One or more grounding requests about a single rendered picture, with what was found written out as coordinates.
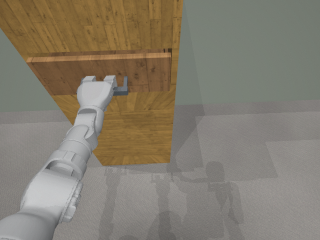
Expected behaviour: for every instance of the drawer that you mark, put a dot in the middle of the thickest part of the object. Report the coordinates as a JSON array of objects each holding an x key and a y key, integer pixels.
[{"x": 148, "y": 70}]

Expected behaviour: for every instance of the cabinet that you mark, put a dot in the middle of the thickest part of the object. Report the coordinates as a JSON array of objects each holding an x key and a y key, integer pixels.
[{"x": 137, "y": 128}]

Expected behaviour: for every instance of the handle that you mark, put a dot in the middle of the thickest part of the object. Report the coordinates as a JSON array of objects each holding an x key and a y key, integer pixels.
[{"x": 119, "y": 90}]

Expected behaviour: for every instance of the left robot hand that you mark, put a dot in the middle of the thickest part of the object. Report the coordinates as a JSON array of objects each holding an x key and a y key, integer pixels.
[{"x": 96, "y": 93}]

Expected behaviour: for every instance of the left robot upper arm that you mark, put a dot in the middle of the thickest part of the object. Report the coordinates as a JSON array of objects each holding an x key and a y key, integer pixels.
[{"x": 52, "y": 199}]

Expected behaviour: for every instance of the left robot forearm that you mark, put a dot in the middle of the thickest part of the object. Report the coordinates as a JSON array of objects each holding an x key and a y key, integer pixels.
[{"x": 72, "y": 155}]

